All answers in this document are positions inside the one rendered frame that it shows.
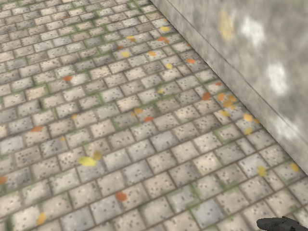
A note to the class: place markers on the right robot hand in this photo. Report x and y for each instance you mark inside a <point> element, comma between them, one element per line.
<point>280,224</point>

